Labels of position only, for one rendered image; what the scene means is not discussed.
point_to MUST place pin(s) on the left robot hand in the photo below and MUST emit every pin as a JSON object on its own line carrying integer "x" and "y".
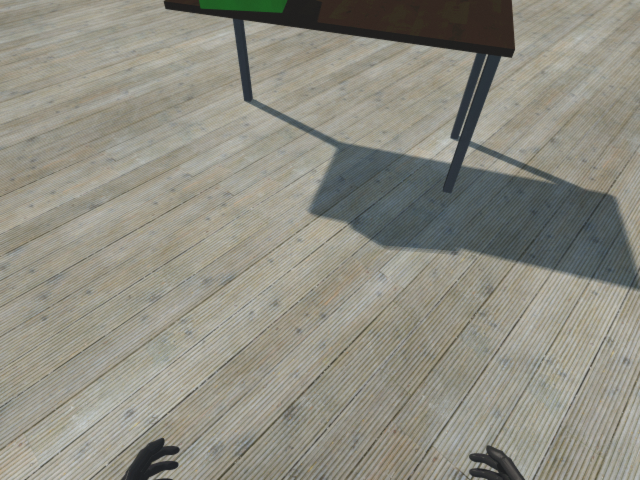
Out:
{"x": 142, "y": 469}

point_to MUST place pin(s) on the table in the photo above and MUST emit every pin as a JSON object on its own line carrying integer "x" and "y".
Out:
{"x": 479, "y": 26}

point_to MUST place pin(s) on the right robot hand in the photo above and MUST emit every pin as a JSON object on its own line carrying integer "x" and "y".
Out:
{"x": 497, "y": 460}

